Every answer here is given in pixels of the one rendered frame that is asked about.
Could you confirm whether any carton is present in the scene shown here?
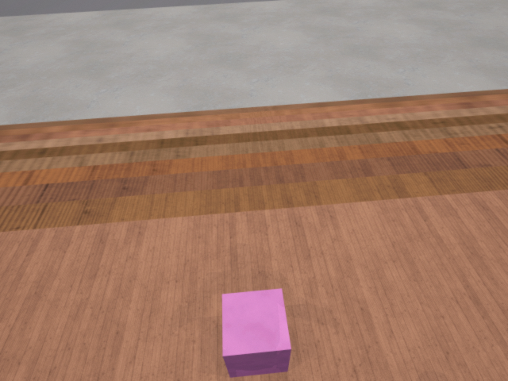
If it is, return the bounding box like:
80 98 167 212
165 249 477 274
222 288 291 378

